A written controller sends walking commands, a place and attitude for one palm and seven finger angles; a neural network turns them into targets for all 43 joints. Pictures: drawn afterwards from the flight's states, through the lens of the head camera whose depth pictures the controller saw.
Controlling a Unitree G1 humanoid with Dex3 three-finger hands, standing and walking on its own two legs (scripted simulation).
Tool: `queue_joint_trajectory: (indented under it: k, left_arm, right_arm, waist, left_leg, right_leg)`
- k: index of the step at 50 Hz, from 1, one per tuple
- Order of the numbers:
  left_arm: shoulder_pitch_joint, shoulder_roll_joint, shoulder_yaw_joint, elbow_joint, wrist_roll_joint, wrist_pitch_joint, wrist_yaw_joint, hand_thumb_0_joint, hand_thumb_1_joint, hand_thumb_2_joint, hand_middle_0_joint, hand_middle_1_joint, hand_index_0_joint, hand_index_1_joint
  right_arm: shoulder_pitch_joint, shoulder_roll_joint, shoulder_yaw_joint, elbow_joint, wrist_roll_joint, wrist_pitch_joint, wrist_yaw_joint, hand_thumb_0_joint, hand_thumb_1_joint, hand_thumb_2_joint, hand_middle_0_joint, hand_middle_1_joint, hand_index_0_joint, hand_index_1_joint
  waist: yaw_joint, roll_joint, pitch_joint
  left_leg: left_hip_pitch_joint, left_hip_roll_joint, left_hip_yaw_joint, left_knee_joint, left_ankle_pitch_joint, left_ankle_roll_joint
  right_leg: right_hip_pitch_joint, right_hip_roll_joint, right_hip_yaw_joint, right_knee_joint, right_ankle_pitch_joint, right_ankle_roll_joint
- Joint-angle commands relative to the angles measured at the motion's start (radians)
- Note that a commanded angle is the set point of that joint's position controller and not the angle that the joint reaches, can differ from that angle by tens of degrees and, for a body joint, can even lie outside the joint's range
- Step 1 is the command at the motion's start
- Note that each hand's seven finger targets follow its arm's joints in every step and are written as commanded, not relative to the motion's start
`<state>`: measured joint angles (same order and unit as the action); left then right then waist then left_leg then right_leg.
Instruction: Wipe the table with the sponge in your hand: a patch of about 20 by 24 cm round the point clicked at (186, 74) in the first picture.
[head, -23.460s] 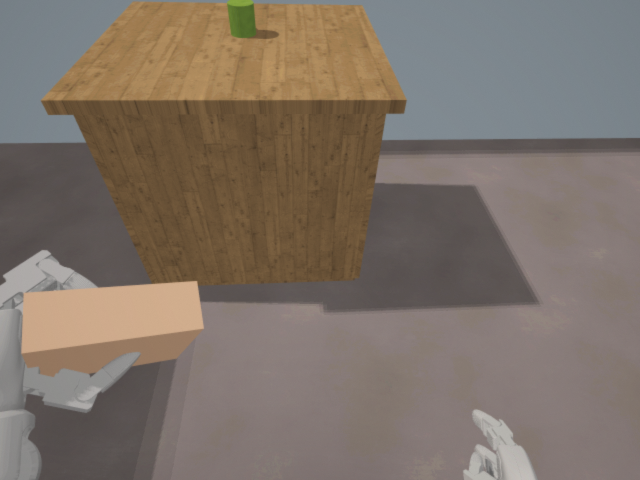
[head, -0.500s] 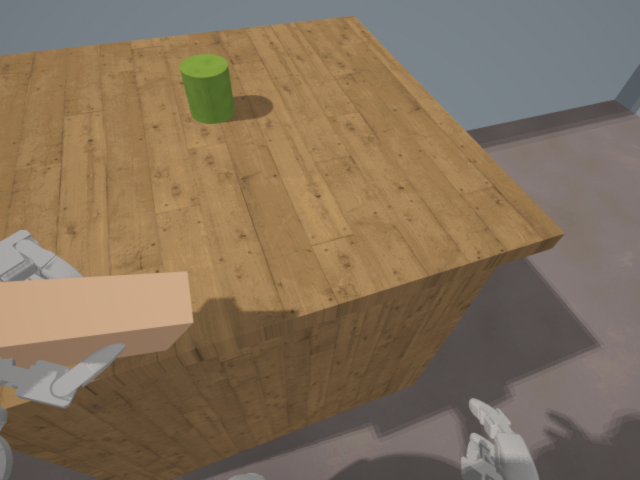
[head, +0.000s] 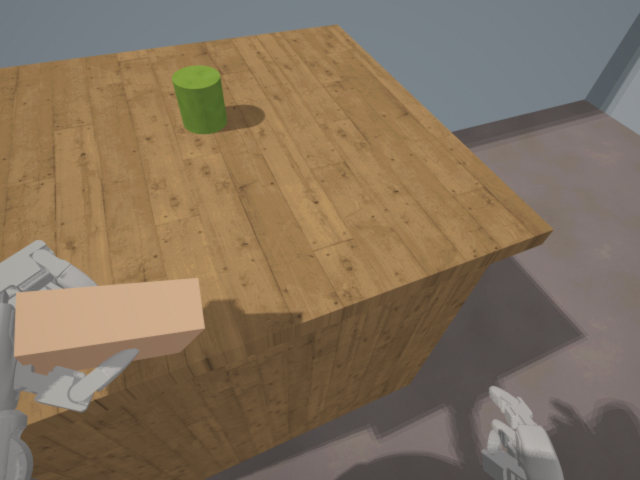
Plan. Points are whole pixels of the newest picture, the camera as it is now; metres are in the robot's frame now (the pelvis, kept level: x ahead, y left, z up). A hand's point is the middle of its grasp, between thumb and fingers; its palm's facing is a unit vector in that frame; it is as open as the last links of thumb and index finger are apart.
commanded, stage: come to a stop and stand still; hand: left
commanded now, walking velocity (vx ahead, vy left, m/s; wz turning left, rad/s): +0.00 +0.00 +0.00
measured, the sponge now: (141, 325) +0.24 +0.19 +0.13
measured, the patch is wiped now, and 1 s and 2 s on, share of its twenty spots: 0.00 0.00 0.00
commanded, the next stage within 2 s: look again from close up in 0.54 s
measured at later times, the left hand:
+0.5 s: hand out of the picture +0.20 +0.30 +0.16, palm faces +0.43 -0.82 -0.37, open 9.0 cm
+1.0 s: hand out of the picture +0.20 +0.28 +0.16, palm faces +0.41 -0.83 -0.38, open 9.0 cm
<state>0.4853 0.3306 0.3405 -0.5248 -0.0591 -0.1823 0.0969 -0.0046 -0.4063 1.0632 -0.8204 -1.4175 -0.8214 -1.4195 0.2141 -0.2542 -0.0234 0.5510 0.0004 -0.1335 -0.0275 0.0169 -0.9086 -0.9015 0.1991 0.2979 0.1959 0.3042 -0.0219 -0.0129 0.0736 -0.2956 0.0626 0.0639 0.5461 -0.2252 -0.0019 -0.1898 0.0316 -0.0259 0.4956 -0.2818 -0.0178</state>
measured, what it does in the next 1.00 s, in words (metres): stands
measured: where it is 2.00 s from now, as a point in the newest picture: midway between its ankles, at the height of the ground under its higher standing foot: outside the picture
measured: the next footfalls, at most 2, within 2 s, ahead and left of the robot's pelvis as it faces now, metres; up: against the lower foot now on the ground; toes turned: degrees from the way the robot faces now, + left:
none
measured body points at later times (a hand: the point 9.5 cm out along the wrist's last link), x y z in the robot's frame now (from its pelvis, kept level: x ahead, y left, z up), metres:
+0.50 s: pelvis -0.02 +0.04 +0.00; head +0.01 +0.06 +0.45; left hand +0.17 +0.34 +0.18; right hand +0.17 -0.16 -0.07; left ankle +0.04 +0.12 -0.73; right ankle -0.01 -0.11 -0.73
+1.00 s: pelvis -0.02 +0.04 +0.00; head +0.01 +0.05 +0.45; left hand +0.17 +0.33 +0.18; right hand +0.17 -0.19 -0.07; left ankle +0.04 +0.12 -0.73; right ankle -0.01 -0.11 -0.73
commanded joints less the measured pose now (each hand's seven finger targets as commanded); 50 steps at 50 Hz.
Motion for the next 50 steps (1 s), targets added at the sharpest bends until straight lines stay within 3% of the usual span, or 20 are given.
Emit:
queue_joint_trajectory:
  k: [1, 3, 7, 10, 12, 13, 16, 17, 18, 20, 26, 27, 28, 37, 40, 42, 43, 50]
  left_arm:
    - [-0.107, 0.214, 0.191, -0.181, 0.005, -0.054, 0.056, 0.000, 0.100, 1.300, -1.200, -1.600, -1.200, -1.600]
    - [-0.116, 0.195, 0.171, -0.162, 0.013, -0.052, 0.058, 0.000, 0.100, 1.300, -1.200, -1.600, -1.200, -1.600]
    - [-0.102, 0.165, 0.121, -0.172, 0.024, -0.043, 0.051, 0.000, 0.100, 1.300, -1.200, -1.600, -1.200, -1.600]
    - [-0.111, 0.144, 0.093, -0.185, 0.029, -0.037, 0.046, 0.000, 0.100, 1.300, -1.200, -1.600, -1.200, -1.600]
    - [-0.109, 0.177, 0.119, -0.200, 0.033, -0.033, 0.053, 0.000, 0.100, 1.300, -1.200, -1.600, -1.200, -1.600]
    - [-0.108, 0.151, 0.103, -0.179, 0.032, -0.033, 0.053, 0.000, 0.100, 1.300, -1.200, -1.600, -1.200, -1.600]
    - [-0.142, 0.171, 0.121, -0.189, 0.031, -0.032, 0.056, 0.000, 0.100, 1.300, -1.200, -1.600, -1.200, -1.600]
    - [-0.143, 0.207, 0.153, -0.202, 0.031, -0.033, 0.062, 0.000, 0.100, 1.300, -1.200, -1.600, -1.200, -1.600]
    - [-0.135, 0.172, 0.130, -0.182, 0.030, -0.034, 0.061, 0.000, 0.100, 1.300, -1.200, -1.600, -1.200, -1.600]
    - [-0.141, 0.165, 0.124, -0.179, 0.028, -0.034, 0.061, 0.000, 0.100, 1.300, -1.200, -1.600, -1.200, -1.600]
    - [-0.135, 0.153, 0.103, -0.202, 0.027, -0.033, 0.059, 0.000, 0.100, 1.300, -1.200, -1.600, -1.200, -1.600]
    - [-0.133, 0.171, 0.114, -0.229, 0.029, -0.033, 0.063, 0.000, 0.100, 1.300, -1.200, -1.600, -1.200, -1.600]
    - [-0.123, 0.151, 0.099, -0.221, 0.029, -0.036, 0.062, 0.000, 0.100, 1.300, -1.200, -1.600, -1.200, -1.600]
    - [-0.093, 0.183, 0.132, -0.213, 0.021, -0.037, 0.068, 0.000, 0.100, 1.300, -1.200, -1.600, -1.200, -1.600]
    - [-0.080, 0.159, 0.116, -0.184, 0.017, -0.042, 0.064, 0.000, 0.100, 1.300, -1.200, -1.600, -1.200, -1.600]
    - [-0.088, 0.181, 0.129, -0.207, 0.018, -0.041, 0.066, 0.000, 0.100, 1.300, -1.200, -1.600, -1.200, -1.600]
    - [-0.087, 0.159, 0.112, -0.199, 0.017, -0.045, 0.064, 0.000, 0.100, 1.300, -1.200, -1.600, -1.200, -1.600]
    - [-0.088, 0.161, 0.112, -0.185, 0.013, -0.044, 0.063, 0.000, 0.100, 1.300, -1.200, -1.600, -1.200, -1.600]
  right_arm:
    - [-0.094, -0.090, -0.024, -0.148, 0.007, -0.042, -0.024, 0.000, -0.900, -0.900, 0.200, 0.300, 0.200, 0.300]
    - [-0.091, -0.094, -0.023, -0.140, 0.007, -0.040, -0.028, 0.000, -0.900, -0.900, 0.200, 0.300, 0.200, 0.300]
    - [-0.104, -0.088, -0.019, -0.144, 0.013, -0.049, -0.022, 0.000, -0.900, -0.900, 0.200, 0.300, 0.200, 0.300]
    - [-0.107, -0.093, -0.018, -0.145, 0.009, -0.051, -0.015, 0.000, -0.900, -0.900, 0.200, 0.300, 0.200, 0.300]
    - [-0.117, -0.088, -0.015, -0.144, 0.013, -0.050, -0.016, 0.000, -0.900, -0.900, 0.200, 0.300, 0.200, 0.300]
    - [-0.113, -0.083, -0.010, -0.141, 0.007, -0.046, -0.016, 0.000, -0.900, -0.900, 0.200, 0.300, 0.200, 0.300]
    - [-0.120, -0.073, -0.007, -0.147, 0.009, -0.046, -0.018, 0.000, -0.900, -0.900, 0.200, 0.300, 0.200, 0.300]
    - [-0.122, -0.076, -0.007, -0.143, 0.008, -0.043, -0.023, 0.000, -0.900, -0.900, 0.200, 0.300, 0.200, 0.300]
    - [-0.120, -0.068, -0.003, -0.139, 0.002, -0.040, -0.022, 0.000, -0.900, -0.900, 0.200, 0.300, 0.200, 0.300]
    - [-0.119, -0.067, -0.003, -0.139, 0.003, -0.043, -0.019, 0.000, -0.900, -0.900, 0.200, 0.300, 0.200, 0.300]
    - [-0.123, -0.067, -0.007, -0.144, 0.009, -0.049, -0.014, 0.000, -0.900, -0.900, 0.200, 0.300, 0.200, 0.300]
    - [-0.130, -0.070, -0.008, -0.143, 0.012, -0.049, -0.016, 0.000, -0.900, -0.900, 0.200, 0.300, 0.200, 0.300]
    - [-0.125, -0.069, -0.007, -0.139, 0.007, -0.050, -0.016, 0.000, -0.900, -0.900, 0.200, 0.300, 0.200, 0.300]
    - [-0.133, -0.071, -0.015, -0.140, 0.016, -0.047, -0.019, 0.000, -0.900, -0.900, 0.200, 0.300, 0.200, 0.300]
    - [-0.122, -0.070, -0.016, -0.139, 0.015, -0.045, -0.017, 0.000, -0.900, -0.900, 0.200, 0.300, 0.200, 0.300]
    - [-0.133, -0.073, -0.019, -0.141, 0.020, -0.045, -0.019, 0.000, -0.900, -0.900, 0.200, 0.300, 0.200, 0.300]
    - [-0.125, -0.072, -0.017, -0.135, 0.014, -0.043, -0.018, 0.000, -0.900, -0.900, 0.200, 0.300, 0.200, 0.300]
    - [-0.126, -0.072, -0.018, -0.135, 0.017, -0.045, -0.018, 0.000, -0.900, -0.900, 0.200, 0.300, 0.200, 0.300]
  waist:
    - [0.028, 0.145, -0.142]
    - [0.027, 0.147, -0.159]
    - [0.027, 0.099, -0.169]
    - [0.025, 0.060, -0.146]
    - [0.027, 0.088, -0.147]
    - [0.026, 0.080, -0.129]
    - [0.024, 0.078, -0.104]
    - [0.027, 0.100, -0.128]
    - [0.027, 0.100, -0.125]
    - [0.027, 0.112, -0.122]
    - [0.025, 0.099, -0.134]
    - [0.026, 0.127, -0.153]
    - [0.028, 0.120, -0.151]
    - [0.026, 0.097, -0.134]
    - [0.025, 0.079, -0.125]
    - [0.026, 0.099, -0.131]
    - [0.026, 0.091, -0.131]
    - [0.026, 0.078, -0.124]
  left_leg:
    - [0.119, 0.026, -0.056, -0.103, 0.105, 0.023]
    - [0.150, 0.045, -0.072, -0.122, 0.142, 0.029]
    - [0.172, 0.056, -0.085, -0.139, 0.132, 0.035]
    - [0.137, 0.064, -0.101, -0.164, 0.062, 0.035]
    - [0.147, 0.065, -0.105, -0.189, 0.008, 0.033]
    - [0.119, 0.069, -0.118, -0.207, -0.042, 0.032]
    - [0.088, 0.065, -0.120, -0.225, -0.145, 0.029]
    - [0.108, 0.065, -0.124, -0.232, -0.146, 0.027]
    - [0.102, 0.067, -0.129, -0.239, -0.156, 0.027]
    - [0.095, 0.065, -0.127, -0.238, -0.168, 0.026]
    - [0.101, 0.062, -0.134, -0.232, -0.147, 0.023]
    - [0.129, 0.063, -0.134, -0.232, -0.120, 0.022]
    - [0.124, 0.065, -0.137, -0.234, -0.121, 0.023]
    - [0.122, 0.053, -0.124, -0.212, -0.073, 0.018]
    - [0.099, 0.049, -0.121, -0.204, -0.093, 0.024]
    - [0.116, 0.049, -0.119, -0.201, -0.090, 0.022]
    - [0.103, 0.050, -0.125, -0.203, -0.099, 0.025]
    - [0.106, 0.049, -0.129, -0.198, -0.088, 0.028]
  right_leg:
    - [-0.010, -0.085, 0.066, -0.109, 0.192, -0.015]
    - [-0.012, -0.072, 0.029, -0.085, 0.196, -0.004]
    - [-0.005, -0.073, 0.022, -0.092, 0.199, 0.005]
    - [-0.006, -0.067, 0.012, -0.101, 0.162, 0.009]
    - [-0.014, -0.069, 0.019, -0.097, 0.129, 0.007]
    - [-0.016, -0.062, 0.011, -0.103, 0.103, 0.009]
    - [-0.013, -0.068, 0.026, -0.132, 0.062, 0.005]
    - [-0.011, -0.068, 0.030, -0.126, 0.061, 0.003]
    - [-0.009, -0.063, 0.022, -0.126, 0.066, 0.004]
    - [-0.003, -0.065, 0.027, -0.137, 0.068, 0.002]
    - [0.012, -0.072, 0.031, -0.142, 0.081, -0.001]
    - [0.010, -0.074, 0.033, -0.131, 0.091, -0.001]
    - [0.008, -0.067, 0.024, -0.128, 0.096, 0.001]
    - [0.016, -0.089, 0.041, -0.143, 0.113, -0.004]
    - [0.022, -0.090, 0.043, -0.156, 0.112, -0.003]
    - [0.013, -0.094, 0.052, -0.153, 0.102, -0.006]
    - [0.020, -0.087, 0.043, -0.152, 0.105, -0.004]
    - [0.015, -0.092, 0.053, -0.154, 0.111, -0.005]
